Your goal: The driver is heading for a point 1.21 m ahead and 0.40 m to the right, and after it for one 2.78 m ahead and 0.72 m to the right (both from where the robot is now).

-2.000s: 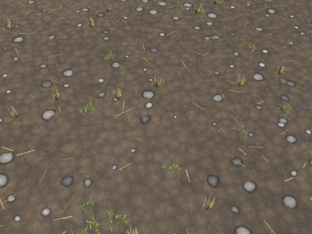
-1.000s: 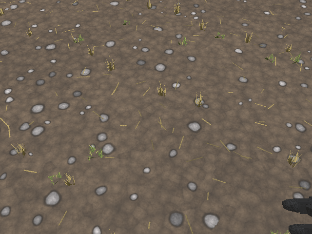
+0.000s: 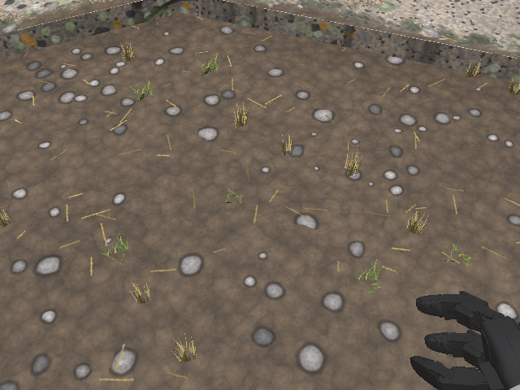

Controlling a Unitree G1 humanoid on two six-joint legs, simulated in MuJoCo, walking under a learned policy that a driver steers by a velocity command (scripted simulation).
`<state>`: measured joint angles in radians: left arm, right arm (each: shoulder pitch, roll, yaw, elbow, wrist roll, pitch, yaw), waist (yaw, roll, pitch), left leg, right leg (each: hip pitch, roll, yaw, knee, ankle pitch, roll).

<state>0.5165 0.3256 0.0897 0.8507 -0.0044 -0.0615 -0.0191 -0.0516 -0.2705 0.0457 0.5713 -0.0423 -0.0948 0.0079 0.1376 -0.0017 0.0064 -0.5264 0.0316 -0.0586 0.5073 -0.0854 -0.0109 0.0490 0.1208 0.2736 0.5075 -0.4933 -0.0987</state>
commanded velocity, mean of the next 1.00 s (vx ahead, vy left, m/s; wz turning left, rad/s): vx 0.69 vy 0.00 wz -0.73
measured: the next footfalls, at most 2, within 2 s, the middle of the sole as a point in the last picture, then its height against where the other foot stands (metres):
right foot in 0.44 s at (351, 361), level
left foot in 0.80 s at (377, 238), level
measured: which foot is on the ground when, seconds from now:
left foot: down 0.00-0.42, up 0.44-0.78, down 0.80-1.00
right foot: up 0.00-0.42, down 0.44-0.82, up 0.84-1.00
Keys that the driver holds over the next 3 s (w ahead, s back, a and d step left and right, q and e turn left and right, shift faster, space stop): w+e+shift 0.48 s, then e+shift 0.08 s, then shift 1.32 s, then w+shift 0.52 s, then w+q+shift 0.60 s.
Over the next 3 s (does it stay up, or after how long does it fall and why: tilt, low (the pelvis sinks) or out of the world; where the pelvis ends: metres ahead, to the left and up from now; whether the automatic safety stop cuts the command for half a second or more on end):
stays up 1.35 -0.62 0.00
